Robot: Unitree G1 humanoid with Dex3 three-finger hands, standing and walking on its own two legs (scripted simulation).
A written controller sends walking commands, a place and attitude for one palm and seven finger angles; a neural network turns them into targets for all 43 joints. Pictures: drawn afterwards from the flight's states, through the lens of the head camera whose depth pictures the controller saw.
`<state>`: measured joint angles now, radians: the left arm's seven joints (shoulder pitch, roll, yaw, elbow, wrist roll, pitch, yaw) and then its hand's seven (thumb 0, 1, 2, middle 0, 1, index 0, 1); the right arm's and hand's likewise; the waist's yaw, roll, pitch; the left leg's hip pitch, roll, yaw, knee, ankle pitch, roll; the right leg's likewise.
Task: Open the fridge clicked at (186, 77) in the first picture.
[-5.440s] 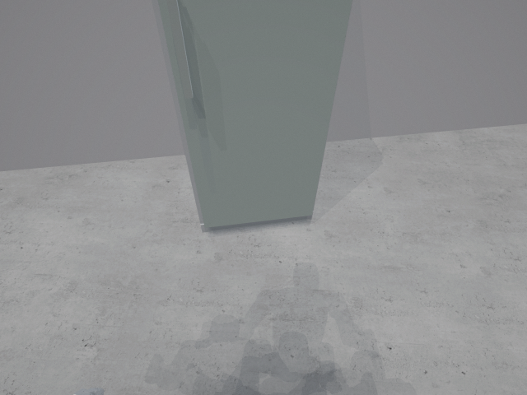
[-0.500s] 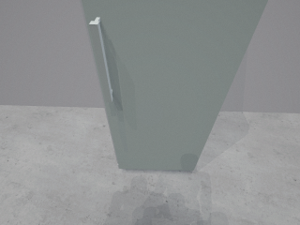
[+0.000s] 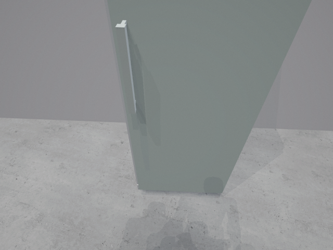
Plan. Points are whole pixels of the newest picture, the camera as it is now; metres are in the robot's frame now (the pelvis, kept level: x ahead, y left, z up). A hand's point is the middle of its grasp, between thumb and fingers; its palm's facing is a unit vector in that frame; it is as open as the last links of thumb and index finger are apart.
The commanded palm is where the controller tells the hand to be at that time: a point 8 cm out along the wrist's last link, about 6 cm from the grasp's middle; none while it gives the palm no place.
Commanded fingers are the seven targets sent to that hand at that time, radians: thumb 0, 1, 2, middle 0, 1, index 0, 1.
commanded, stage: look again from close up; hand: left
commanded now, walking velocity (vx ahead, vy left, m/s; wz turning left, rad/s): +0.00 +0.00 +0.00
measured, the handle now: (128, 72) +0.57 +0.16 +0.15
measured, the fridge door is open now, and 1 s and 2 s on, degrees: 0 0 0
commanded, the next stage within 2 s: none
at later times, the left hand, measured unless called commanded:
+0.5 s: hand out of the picture -0.02 +0.17 -0.17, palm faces +0.03 -0.98 -0.19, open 7.4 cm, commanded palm none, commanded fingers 0.00 0.90 0.90 -0.20 -0.30 -0.20 -0.30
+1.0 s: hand out of the picture -0.04 +0.15 -0.17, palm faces +0.07 -0.99 -0.16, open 7.4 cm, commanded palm none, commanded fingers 0.00 0.90 0.90 -0.20 -0.30 -0.20 -0.30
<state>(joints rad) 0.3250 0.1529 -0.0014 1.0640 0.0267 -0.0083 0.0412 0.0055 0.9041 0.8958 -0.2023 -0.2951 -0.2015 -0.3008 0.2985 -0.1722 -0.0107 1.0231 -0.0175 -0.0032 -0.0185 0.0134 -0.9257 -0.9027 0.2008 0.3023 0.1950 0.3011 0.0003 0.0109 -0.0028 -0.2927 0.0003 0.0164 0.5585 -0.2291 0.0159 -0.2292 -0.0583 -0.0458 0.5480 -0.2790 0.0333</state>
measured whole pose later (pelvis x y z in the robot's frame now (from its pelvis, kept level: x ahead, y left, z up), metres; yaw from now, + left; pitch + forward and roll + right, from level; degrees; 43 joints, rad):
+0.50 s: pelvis -0.01 +0.00 +0.00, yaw +0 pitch -2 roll -1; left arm 0.35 0.18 0.00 1.04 0.02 0.00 0.03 0.01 0.90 0.90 -0.20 -0.29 -0.20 -0.30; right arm 0.29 -0.17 0.00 1.05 -0.01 0.00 -0.01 0.00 -0.91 -0.90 0.20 0.30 0.20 0.30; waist 0.01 -0.01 0.00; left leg -0.29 0.00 0.01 0.49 -0.17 0.01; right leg -0.22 -0.05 -0.06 0.49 -0.23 0.03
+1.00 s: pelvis -0.02 -0.01 +0.00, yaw +1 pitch -2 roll -1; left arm 0.38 0.13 0.01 1.07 0.02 -0.01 0.04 0.00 0.90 0.90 -0.20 -0.29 -0.20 -0.30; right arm 0.32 -0.13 -0.01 1.09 -0.01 0.00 -0.01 0.01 -0.91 -0.90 0.20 0.30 0.20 0.30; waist 0.01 -0.01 0.00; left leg -0.29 0.01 0.00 0.49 -0.16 0.00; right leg -0.23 -0.04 -0.06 0.49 -0.22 0.02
